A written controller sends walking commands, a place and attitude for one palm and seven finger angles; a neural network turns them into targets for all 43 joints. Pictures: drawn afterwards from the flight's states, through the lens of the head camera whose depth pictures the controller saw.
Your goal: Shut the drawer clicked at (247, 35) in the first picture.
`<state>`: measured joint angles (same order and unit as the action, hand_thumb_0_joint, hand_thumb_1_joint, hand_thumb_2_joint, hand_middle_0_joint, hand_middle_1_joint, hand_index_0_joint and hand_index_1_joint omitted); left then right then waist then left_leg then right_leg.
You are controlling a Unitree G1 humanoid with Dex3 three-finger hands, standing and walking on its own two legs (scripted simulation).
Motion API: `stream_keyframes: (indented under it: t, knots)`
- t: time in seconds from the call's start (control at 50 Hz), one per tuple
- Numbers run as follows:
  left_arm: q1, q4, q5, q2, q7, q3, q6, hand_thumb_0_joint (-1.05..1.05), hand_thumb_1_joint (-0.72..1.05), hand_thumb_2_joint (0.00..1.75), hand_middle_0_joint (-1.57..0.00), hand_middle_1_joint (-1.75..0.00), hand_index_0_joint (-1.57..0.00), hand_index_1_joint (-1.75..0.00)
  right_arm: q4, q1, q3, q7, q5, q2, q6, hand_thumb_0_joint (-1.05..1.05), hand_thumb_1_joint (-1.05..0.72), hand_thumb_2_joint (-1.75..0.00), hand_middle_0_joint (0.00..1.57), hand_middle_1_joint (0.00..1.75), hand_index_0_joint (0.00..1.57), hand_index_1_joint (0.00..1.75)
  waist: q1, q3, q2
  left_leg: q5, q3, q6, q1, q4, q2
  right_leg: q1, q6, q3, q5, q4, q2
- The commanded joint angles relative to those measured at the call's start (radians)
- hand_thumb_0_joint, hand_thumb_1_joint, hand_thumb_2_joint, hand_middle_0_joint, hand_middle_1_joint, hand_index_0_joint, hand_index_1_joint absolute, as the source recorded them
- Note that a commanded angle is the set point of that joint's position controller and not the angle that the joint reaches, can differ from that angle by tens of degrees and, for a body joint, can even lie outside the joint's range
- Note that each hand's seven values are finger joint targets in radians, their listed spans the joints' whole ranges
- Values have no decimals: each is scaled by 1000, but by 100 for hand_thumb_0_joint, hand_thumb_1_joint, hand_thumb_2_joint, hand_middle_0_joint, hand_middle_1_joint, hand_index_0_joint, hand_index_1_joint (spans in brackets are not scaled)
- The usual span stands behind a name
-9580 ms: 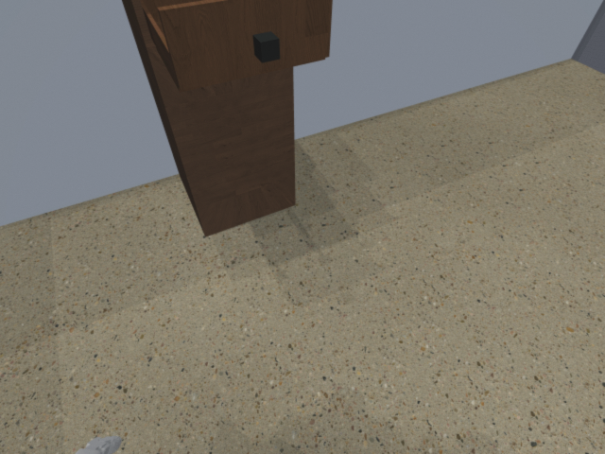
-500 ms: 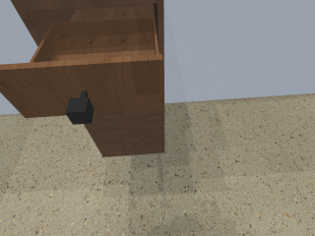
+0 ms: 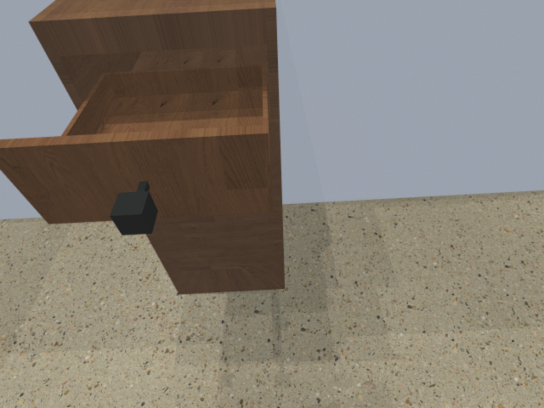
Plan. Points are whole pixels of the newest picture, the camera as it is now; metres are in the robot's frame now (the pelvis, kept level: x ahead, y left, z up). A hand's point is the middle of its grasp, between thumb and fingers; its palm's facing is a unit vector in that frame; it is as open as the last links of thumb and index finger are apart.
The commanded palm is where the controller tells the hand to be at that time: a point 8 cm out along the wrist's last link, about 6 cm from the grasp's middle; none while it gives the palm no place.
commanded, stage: shuffle to correct the standing spot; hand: left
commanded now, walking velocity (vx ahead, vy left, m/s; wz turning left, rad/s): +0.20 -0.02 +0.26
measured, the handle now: (138, 202) +0.37 +0.22 +0.13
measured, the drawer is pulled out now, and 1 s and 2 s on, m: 0.28 0.28 0.28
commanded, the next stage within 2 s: come to a stop and stand still in 0.34 s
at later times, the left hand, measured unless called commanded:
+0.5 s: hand out of the picture +0.10 +0.17 -0.18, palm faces +0.07 -0.96 -0.26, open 7.3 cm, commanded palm none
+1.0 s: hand out of the picture +0.12 +0.14 -0.18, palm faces +0.11 -0.96 -0.26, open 7.4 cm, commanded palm none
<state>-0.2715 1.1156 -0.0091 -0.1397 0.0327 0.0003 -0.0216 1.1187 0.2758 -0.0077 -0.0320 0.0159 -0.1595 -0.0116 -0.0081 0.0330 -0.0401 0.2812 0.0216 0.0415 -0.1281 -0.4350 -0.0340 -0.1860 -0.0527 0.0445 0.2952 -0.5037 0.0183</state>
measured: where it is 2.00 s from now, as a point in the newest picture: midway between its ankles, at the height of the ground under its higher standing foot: outside the picture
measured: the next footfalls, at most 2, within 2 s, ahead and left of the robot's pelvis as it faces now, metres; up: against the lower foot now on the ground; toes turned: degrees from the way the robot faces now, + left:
right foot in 0.48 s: +0.11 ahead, -0.14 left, +0.00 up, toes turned -1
left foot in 0.80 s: +0.17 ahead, +0.06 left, +0.00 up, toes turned +6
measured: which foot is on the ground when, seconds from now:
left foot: down 0.00-0.48, up 0.50-0.78, down 0.80-1.00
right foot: down 0.00-0.24, up 0.26-0.46, down 0.48-1.00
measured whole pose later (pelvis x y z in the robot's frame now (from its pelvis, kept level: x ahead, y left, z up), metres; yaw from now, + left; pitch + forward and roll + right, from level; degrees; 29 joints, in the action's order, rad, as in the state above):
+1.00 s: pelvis +0.10 -0.04 -0.01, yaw +1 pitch +0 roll +3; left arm -0.25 1.00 -0.02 -0.15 0.04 0.03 0.03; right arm 0.95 0.08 0.03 -0.02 0.02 -0.17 0.02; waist 0.04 0.09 0.00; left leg 0.20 0.12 -0.01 -0.34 -0.55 -0.02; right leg -0.29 -0.01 0.05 0.45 -0.76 -0.04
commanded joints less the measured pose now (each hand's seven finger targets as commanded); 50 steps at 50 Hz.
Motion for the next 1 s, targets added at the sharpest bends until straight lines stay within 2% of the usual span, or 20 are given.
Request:
stream_keyframes:
  t: [0.0,0.08,0.16,0.22,0.24,0.3,0.36,0.4,0.42,0.44,0.46,0.48,0.56,0.72,0.76,0.82,0.86,0.94,0.96,0.98]
  knots:
    - [-70,-30,-5,-139,0,28,-11,0,90,90,-20,-30,-20,-30,-11,83,9,3,5,-54,-5,0,-90,-90,20,30,20,30,10,38,116,37,-4,-52,-107,3,-16,21,-23,-156,-8,153,-142]
    - [-113,-48,-12,-163,-3,53,-8,0,90,90,-20,-30,-20,-30,-36,63,14,12,10,-41,-4,0,-90,-90,20,30,20,30,25,104,164,132,31,-58,-223,-181,4,-17,-102,-284,200,262,-248]
    - [-82,-66,-10,-133,-8,53,-9,0,90,90,-20,-30,-20,-30,-10,150,13,17,10,-21,-22,0,-90,-90,20,30,20,30,-17,88,67,56,33,-75,-53,-25,-9,-126,-80,-138,151,121,-174]
    - [-18,-100,-15,-69,-18,39,-13,0,90,90,-20,-30,-20,-30,34,285,39,3,18,-125,-33,0,-90,-90,20,30,20,30,-61,116,-256,-92,-330,-223,66,153,-266,-342,4,84,219,-281,-2]
    - [27,-123,-17,-71,-18,36,-16,0,90,90,-20,-30,-20,-30,31,303,39,-4,21,-121,-34,0,-90,-90,20,30,20,30,-73,135,-227,-223,-394,-280,102,168,-313,-444,-2,51,308,-407,-14]
    - [81,-143,-7,-47,-34,43,-25,0,90,90,-20,-30,-20,-30,8,258,33,-9,23,-105,-49,0,-90,-90,20,30,20,30,-55,85,-89,-469,-314,-299,105,113,-322,-461,-6,1,269,-512,-77]
    - [31,-134,-6,-25,-46,43,-15,0,90,90,-20,-30,-20,-30,-26,162,40,-8,25,-133,-48,0,-90,-90,20,30,20,30,-7,51,-123,-307,-163,-228,-63,114,-245,-245,4,46,165,-331,-69]
    - [-65,-96,-9,-28,-47,50,-18,0,90,90,-20,-30,-20,-30,-31,131,45,-6,21,-129,-39,0,-90,-90,20,30,20,30,42,31,-45,-190,-94,-169,-166,29,-181,-34,9,108,-7,-108,-17]
    - [-159,-65,-13,-69,-43,58,-27,0,90,90,-20,-30,-20,-30,-34,131,46,-2,14,-124,-40,0,-90,-90,20,30,20,30,80,0,28,-132,-43,-139,-233,-105,-121,108,0,55,-23,-27,-37]
    - [-260,-36,-18,-159,-31,77,-38,0,90,90,-20,-30,-20,-30,-52,140,36,6,2,-69,-42,0,-90,-90,20,30,20,30,114,-48,246,67,57,-90,-415,-354,-15,269,-74,-256,-6,68,-250]
    - [-328,-33,-8,-225,-22,89,-36,0,90,90,-20,-30,-20,-30,-96,81,34,10,-1,-39,-42,0,-90,-90,20,30,20,30,138,-70,326,368,62,-74,-505,-620,39,263,-183,-532,-166,221,-451]
    - [-278,-42,-7,-204,-13,77,-35,0,90,90,-20,-30,-20,-30,-99,49,39,7,2,-47,-34,0,-90,-90,20,30,20,30,112,-46,197,335,-9,-62,-501,-723,0,170,-231,-528,-224,222,-456]
    - [-41,-98,-18,-111,6,45,-32,0,90,90,-20,-30,-20,-30,-53,88,27,15,1,2,-2,0,-90,-90,20,30,20,30,-5,-7,193,191,10,-27,-304,-533,-32,-32,-139,-148,-676,141,-298]
    - [-64,-108,-10,-170,12,67,12,0,90,90,-20,-30,-20,-30,-94,8,49,5,-4,-44,25,0,-90,-90,20,30,20,30,7,-27,163,-95,72,-12,-103,-77,19,1,-86,-129,-699,1,-262]
    - [-77,-123,-7,-153,13,67,23,0,90,90,-20,-30,-20,-30,-111,-2,61,1,2,-97,23,0,-90,-90,20,30,20,30,6,-38,51,-487,-1,-61,25,-64,-88,-99,-26,-85,-518,-52,-201]
    - [-83,-143,-6,-98,21,51,39,0,90,90,-20,-30,-20,-30,-147,-41,63,-1,3,-148,22,0,-90,-90,20,30,20,30,19,-46,-229,-766,-184,-230,-19,64,-287,-141,48,22,219,-290,-56]
    - [-73,-139,-5,-96,16,54,52,0,90,90,-20,-30,-20,-30,-179,-111,62,-3,9,-148,21,0,-90,-90,20,30,20,30,31,-41,-166,-576,-178,-267,-99,109,-288,-145,41,-27,287,-432,-65]
    - [-108,-133,-15,-57,4,43,44,0,90,90,-20,-30,-20,-30,-202,-140,73,6,15,-157,23,0,-90,-90,20,30,20,30,42,-85,-90,-368,-112,-228,-114,85,-230,-101,49,12,190,-286,-66]
    - [-186,-103,0,-103,32,24,14,0,90,90,-20,-30,-20,-30,-231,-190,88,-3,-13,-199,4,0,-90,-90,20,30,20,30,77,-139,25,-614,-81,-149,28,-248,-223,-164,55,-139,-14,80,-125]
    - [-108,-181,-21,-165,32,41,-7,0,90,90,-20,-30,-20,-30,-277,-114,73,31,-18,-99,7,0,-90,-90,20,30,20,30,34,-134,275,-126,21,-90,-250,-310,-53,-6,31,-289,-311,128,-223]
